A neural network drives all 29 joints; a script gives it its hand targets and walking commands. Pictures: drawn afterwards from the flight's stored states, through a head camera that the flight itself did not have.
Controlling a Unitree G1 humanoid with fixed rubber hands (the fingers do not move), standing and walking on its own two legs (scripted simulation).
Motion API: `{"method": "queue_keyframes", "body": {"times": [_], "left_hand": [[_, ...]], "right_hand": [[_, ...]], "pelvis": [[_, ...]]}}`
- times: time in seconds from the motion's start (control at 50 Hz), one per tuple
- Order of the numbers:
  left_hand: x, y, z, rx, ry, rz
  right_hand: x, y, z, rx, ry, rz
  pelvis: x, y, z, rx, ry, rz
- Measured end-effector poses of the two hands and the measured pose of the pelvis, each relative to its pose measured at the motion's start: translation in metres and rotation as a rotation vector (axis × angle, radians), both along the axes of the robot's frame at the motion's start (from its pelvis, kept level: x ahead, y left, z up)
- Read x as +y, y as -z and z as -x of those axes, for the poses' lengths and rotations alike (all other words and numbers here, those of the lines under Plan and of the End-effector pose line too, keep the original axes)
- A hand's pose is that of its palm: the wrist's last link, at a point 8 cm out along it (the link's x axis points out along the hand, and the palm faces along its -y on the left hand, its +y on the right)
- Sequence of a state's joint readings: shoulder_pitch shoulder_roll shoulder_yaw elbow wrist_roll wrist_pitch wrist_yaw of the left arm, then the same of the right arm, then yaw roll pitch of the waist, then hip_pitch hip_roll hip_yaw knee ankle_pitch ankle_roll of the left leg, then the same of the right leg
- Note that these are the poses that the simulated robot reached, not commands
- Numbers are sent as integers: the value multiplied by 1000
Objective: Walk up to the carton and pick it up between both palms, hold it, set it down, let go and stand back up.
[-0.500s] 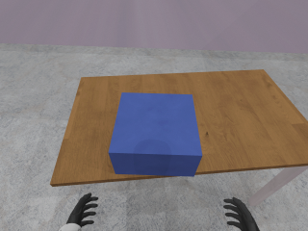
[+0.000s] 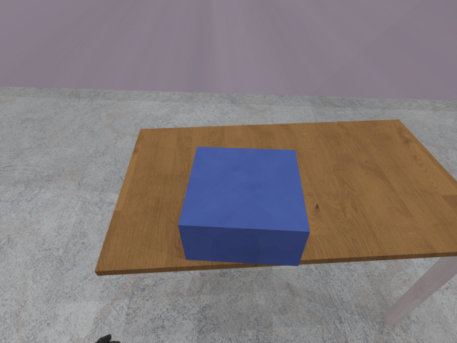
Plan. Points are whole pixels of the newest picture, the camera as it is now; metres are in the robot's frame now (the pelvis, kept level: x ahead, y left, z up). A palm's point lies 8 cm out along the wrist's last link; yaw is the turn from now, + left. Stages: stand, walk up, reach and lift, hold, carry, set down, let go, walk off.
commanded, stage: stand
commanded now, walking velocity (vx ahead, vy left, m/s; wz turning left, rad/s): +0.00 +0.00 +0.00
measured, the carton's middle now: (243, 201) +0.48 -0.01 -0.07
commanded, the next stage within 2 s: none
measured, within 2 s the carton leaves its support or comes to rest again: neither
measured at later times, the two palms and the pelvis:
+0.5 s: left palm out of the picture -0.03 +0.28 -0.12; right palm out of the picture +0.01 -0.24 -0.12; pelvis -0.03 +0.01 -0.01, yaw +0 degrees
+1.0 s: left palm out of the picture +0.00 +0.26 -0.13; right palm out of the picture +0.01 -0.24 -0.13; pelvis -0.01 +0.01 +0.00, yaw +0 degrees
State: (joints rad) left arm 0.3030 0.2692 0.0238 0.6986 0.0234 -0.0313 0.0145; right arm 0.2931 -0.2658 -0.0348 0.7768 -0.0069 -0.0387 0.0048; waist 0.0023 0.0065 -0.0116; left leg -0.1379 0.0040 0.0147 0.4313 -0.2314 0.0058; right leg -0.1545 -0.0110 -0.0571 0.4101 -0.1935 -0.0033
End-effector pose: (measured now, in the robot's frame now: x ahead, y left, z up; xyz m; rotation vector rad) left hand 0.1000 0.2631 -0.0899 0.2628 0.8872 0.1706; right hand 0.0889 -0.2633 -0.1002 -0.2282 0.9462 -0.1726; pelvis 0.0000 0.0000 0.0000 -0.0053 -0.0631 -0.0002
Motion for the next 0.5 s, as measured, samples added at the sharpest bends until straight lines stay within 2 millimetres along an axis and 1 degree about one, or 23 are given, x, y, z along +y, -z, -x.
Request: {"method": "queue_keyframes", "body": {"times": [0.16, 0.32, 0.42, 0.5], "left_hand": [[5, 16, 51, 97, -30, 23], [10, 29, 101, 204, -62, 32], [13, 32, 121, 256, -72, 27], [13, 34, 129, 284, -73, 26]], "right_hand": [[14, 7, 34, 54, -4, -14], [22, 15, 62, 107, 4, -21], [24, 19, 74, 136, 4, -22], [23, 21, 80, 156, 4, -21]], "pelvis": [[6, 1, 18, -5, -6, -2], [13, 3, 31, -9, -12, -4], [14, 4, 34, 8, -9, -7], [15, 5, 35, 19, -5, -7]]}}
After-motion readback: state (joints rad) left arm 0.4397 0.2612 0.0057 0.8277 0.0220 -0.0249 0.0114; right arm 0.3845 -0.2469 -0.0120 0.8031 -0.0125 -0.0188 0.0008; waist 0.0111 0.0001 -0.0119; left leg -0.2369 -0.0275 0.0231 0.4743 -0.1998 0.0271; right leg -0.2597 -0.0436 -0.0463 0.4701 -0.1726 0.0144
